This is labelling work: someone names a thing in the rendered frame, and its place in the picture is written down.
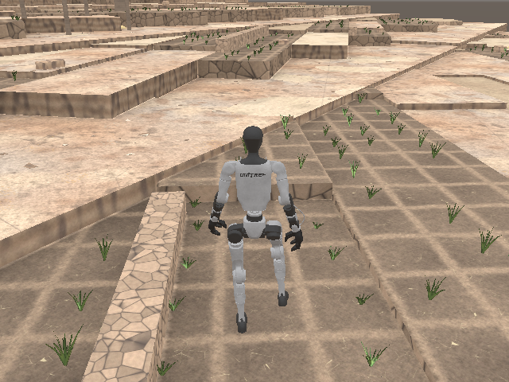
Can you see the humanoid robot torso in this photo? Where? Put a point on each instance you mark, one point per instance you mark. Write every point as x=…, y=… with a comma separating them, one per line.
x=253, y=183

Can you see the right robot forearm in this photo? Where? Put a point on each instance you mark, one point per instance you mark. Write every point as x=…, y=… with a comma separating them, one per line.
x=292, y=216

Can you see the robot right hand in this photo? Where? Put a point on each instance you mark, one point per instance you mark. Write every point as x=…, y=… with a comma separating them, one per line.
x=297, y=241

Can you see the left robot upper arm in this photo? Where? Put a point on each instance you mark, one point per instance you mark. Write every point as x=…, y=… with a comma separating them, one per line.
x=225, y=180

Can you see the left robot forearm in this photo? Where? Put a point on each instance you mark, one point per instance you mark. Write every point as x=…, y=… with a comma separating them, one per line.
x=216, y=210

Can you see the right robot upper arm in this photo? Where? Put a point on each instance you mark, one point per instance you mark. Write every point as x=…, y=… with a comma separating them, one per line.
x=282, y=182

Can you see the robot right shin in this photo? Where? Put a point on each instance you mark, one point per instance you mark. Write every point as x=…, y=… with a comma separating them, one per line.
x=280, y=272

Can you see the robot left hand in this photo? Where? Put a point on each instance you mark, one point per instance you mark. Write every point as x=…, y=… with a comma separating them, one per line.
x=219, y=224

